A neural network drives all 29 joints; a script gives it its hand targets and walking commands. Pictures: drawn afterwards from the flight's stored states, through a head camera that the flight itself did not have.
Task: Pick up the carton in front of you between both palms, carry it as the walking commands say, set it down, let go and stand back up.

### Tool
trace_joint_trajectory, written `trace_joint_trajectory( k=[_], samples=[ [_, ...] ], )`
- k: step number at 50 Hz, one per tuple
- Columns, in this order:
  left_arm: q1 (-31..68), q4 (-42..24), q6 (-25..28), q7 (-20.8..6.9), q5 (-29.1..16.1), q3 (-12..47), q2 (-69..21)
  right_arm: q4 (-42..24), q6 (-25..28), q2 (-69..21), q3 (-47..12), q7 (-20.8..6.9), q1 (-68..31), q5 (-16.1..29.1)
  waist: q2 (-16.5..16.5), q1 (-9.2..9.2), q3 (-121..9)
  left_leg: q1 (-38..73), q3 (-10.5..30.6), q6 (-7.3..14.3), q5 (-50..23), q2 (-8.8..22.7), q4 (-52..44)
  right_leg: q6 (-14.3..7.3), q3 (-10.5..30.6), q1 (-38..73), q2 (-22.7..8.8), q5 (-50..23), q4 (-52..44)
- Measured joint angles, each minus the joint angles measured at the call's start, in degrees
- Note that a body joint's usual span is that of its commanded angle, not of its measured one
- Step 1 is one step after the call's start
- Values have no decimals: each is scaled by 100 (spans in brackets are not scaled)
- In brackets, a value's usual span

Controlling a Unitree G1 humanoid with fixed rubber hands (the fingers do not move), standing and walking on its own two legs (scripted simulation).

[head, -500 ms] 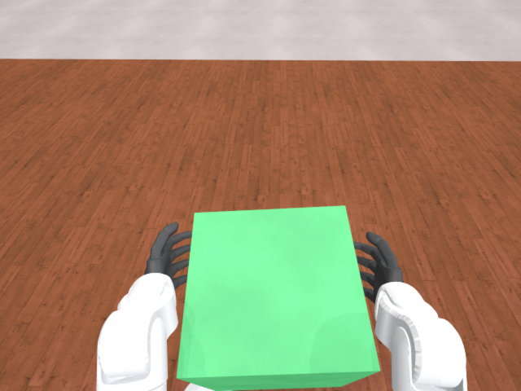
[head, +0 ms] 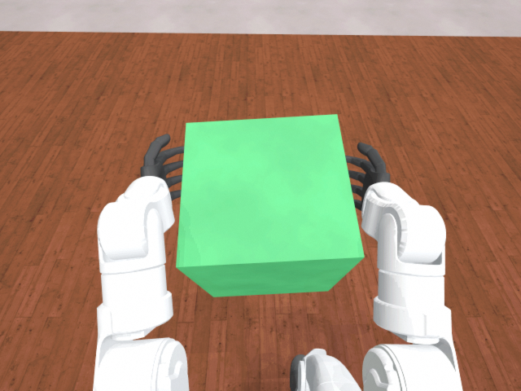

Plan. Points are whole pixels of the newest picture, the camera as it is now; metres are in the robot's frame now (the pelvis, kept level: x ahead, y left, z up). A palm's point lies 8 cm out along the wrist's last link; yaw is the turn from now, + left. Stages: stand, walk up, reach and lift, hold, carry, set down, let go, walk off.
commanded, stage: carry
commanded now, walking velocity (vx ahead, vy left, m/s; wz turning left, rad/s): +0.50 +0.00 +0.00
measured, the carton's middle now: (266, 218) +0.36 +0.00 +0.03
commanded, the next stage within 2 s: none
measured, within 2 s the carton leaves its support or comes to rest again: neither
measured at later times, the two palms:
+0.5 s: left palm (182, 78) +0.70 +0.17 +0.06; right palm (320, 78) +0.70 -0.13 +0.05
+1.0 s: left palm (208, 9) +1.03 +0.13 +0.04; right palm (315, 13) +1.02 -0.17 +0.04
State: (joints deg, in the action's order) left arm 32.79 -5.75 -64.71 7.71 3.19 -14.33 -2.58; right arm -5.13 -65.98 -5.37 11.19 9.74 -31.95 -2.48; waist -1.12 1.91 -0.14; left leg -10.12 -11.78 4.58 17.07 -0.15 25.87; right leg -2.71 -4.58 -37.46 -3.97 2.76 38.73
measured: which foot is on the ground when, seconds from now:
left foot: down 0.00-0.12, up 0.14-0.50, down 0.52-1.00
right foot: up 0.00-0.08, down 0.10-0.52, up 0.54-0.98, down 1.00-1.00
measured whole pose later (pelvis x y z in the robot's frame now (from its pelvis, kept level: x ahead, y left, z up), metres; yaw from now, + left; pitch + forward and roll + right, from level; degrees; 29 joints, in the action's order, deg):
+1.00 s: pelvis +0.69 -0.01 -0.08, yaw +1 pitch +5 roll +1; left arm 28.9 -5.8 -63.9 6.9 6.4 -14.1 -5.2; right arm -4.5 -64.7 -6.1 11.3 10.1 -29.5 -2.8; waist -1.1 3.1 -3.2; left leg -6.5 -5.2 4.0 28.3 -3.3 38.7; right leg -4.8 -7.0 -27.8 1.0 -5.0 24.6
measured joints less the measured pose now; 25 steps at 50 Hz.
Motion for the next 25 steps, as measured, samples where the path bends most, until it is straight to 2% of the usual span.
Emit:
trace_joint_trajectory(
  k=[3,5,6,7,9,10,12,15,18,22,25],
  samples=[
    [68,114,-14,-10,1,-64,10,123,-54,-3,31,11,-126,-38,20,29,-46,380,55,-142,560,-29,244,-101,-194,450,202,-504,-915],
    [122,228,-15,-21,52,-70,-41,140,-130,28,84,11,-148,-44,7,12,-85,451,119,-219,1048,-19,967,-175,-352,951,301,-699,-1368],
    [126,287,51,-27,104,-90,-109,180,-130,94,87,9,-186,-19,151,-66,-69,298,182,-220,1170,115,1607,-252,-394,943,393,-363,-1075],
    [138,351,111,-1,154,-81,-167,221,-104,148,97,13,-209,13,265,-128,-12,-7,434,-229,1217,140,2462,-326,-426,863,463,6,-682],
    [87,447,162,27,212,-57,-244,251,-76,165,147,14,-130,36,240,-233,95,-752,845,-189,1269,-11,4053,-411,-419,876,488,509,-306],
    [5,424,153,40,201,-53,-270,233,-84,128,170,15,-61,34,186,-281,151,-1100,937,-173,1182,-58,4516,-369,-399,959,487,603,-301],
    [-186,287,140,64,143,-62,-310,135,-86,0,226,16,67,-6,107,-352,286,-1727,1022,-164,896,-30,4764,-394,-377,1177,503,753,-420],
    [-386,1,221,92,7,-79,-348,-138,13,-177,282,14,223,-45,51,-453,497,-2469,1063,-201,624,126,4271,-407,-354,1531,520,957,-625],
    [-479,-271,379,108,-130,-44,-352,-473,205,-279,276,-7,375,-51,37,-551,609,-2926,1071,-237,227,226,3323,-358,-308,1866,530,1234,-725],
    [-457,-484,497,156,-257,89,-338,-922,330,-291,218,-27,560,-68,109,-648,580,-2854,902,-198,-1012,167,1518,-243,-254,2424,582,1749,-743],
    [-368,-497,450,160,-279,152,-269,-1036,304,-268,171,-32,582,-112,165,-622,407,-2270,596,-26,-2090,-2,209,-136,-230,2813,626,2319,-313]
  ],
)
